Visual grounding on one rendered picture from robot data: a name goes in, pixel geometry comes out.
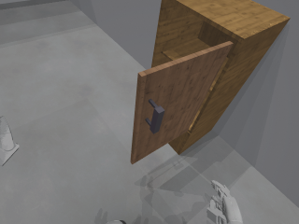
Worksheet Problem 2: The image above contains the robot left hand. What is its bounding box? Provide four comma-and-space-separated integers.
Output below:
0, 116, 20, 166

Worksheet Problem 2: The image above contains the cupboard door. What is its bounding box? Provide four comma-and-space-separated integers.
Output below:
130, 41, 234, 165

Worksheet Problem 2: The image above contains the handle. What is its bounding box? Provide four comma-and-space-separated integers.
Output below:
145, 99, 165, 134

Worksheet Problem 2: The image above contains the robot right hand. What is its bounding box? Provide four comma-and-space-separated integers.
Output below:
206, 180, 243, 224

